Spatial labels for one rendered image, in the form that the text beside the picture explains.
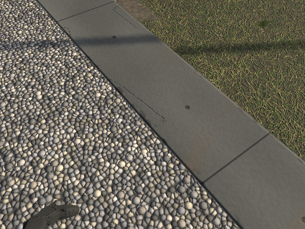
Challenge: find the left robot hand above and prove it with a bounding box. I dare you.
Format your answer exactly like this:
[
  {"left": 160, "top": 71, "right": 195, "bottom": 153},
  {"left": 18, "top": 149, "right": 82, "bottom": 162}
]
[{"left": 22, "top": 203, "right": 80, "bottom": 229}]

